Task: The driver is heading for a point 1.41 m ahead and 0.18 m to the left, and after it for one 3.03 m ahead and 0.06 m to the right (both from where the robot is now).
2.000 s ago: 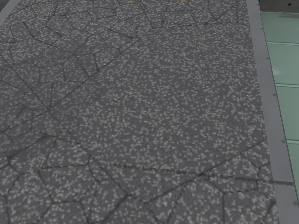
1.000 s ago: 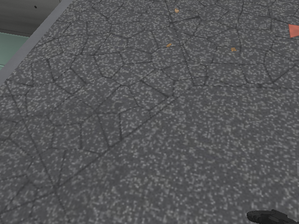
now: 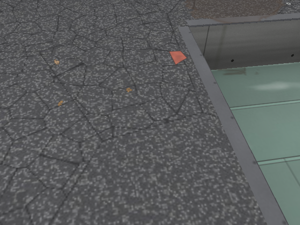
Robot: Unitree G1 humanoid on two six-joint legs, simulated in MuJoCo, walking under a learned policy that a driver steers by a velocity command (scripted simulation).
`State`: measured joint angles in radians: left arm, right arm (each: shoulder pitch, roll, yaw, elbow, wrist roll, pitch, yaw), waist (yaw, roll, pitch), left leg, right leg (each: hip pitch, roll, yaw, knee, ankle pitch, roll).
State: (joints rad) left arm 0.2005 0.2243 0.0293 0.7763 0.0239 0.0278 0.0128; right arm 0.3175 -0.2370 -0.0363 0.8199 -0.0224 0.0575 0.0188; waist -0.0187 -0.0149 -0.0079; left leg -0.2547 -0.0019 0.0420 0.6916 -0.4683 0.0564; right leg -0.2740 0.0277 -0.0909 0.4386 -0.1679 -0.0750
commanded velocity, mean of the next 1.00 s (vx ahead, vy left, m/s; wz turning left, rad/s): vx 0.39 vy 0.00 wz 0.18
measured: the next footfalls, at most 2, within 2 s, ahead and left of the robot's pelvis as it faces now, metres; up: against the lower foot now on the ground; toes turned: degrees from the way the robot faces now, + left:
left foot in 0.04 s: +0.00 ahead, +0.09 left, +0.00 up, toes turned +3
right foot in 0.50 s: +0.35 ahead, -0.04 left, +0.00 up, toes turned +19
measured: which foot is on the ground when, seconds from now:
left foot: up 0.00-0.02, down 0.04-0.52, up 0.54-0.92, down 0.94-1.00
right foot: down 0.00-0.04, up 0.06-0.48, down 0.50-0.94, up 0.96-1.00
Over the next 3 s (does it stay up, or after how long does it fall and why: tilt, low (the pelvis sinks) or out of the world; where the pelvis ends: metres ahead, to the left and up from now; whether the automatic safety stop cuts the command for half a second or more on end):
stays up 1.03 0.23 0.00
